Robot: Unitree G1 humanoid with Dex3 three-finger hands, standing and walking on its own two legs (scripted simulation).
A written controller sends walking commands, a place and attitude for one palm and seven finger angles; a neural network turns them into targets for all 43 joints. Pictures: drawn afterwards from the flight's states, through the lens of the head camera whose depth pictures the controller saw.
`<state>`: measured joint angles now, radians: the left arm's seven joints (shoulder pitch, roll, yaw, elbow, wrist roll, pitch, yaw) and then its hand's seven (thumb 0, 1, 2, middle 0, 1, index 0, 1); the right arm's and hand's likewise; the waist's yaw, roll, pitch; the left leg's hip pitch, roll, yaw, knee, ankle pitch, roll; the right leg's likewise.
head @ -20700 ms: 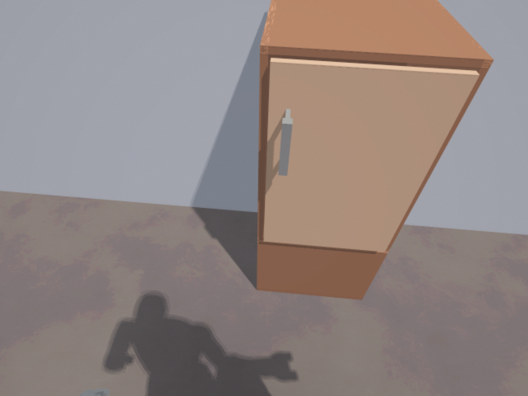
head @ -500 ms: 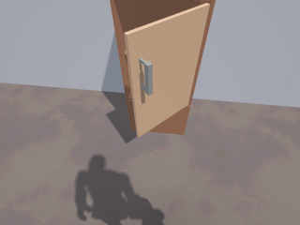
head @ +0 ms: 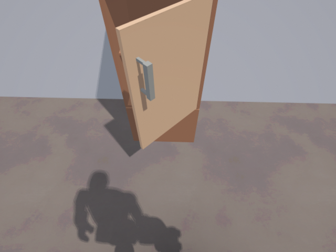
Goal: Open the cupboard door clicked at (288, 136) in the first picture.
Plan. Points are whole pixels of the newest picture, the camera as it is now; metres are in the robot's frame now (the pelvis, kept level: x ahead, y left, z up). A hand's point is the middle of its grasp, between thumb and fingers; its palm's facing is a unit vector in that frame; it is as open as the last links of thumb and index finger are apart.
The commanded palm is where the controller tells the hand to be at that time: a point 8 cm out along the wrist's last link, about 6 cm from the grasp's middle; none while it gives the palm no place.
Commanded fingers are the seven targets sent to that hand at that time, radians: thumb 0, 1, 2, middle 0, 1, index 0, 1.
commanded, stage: walk to a spot facing it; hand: left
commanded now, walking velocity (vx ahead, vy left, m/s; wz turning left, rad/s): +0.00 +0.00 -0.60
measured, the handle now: (145, 79) +0.61 +0.11 +0.04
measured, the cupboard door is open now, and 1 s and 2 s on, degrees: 46 46 46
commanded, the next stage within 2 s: none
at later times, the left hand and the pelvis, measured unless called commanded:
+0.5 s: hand out of the picture +0.10 +0.17 -0.16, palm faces -0.21 -0.94 -0.25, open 7.4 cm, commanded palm none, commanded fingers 0.00 0.90 0.90 -0.20 -0.30 -0.20 -0.30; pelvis +0.01 -0.02 +0.01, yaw -17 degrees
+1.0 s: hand (137, 221) +0.22 +0.11 -0.16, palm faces -0.55 -0.78 -0.29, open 7.4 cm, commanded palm none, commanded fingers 0.00 0.90 0.90 -0.20 -0.30 -0.20 -0.30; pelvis +0.01 -0.02 -0.01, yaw -35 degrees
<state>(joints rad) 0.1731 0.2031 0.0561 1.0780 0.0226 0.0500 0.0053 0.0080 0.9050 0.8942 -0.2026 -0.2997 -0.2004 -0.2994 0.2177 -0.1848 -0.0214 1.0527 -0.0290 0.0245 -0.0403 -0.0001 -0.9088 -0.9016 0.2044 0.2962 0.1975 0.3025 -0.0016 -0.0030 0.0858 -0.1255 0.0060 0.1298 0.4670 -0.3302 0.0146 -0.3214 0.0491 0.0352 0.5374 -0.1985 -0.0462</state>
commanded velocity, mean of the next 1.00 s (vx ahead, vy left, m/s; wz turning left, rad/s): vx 0.00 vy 0.00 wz -0.60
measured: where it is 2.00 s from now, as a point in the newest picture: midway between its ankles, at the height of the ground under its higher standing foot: outside the picture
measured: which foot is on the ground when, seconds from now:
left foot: down 0.00-0.16, up 0.18-0.58, down 0.60-0.88, up 0.90-1.00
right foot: down 0.00-0.58, up 0.60-0.88, down 0.90-1.00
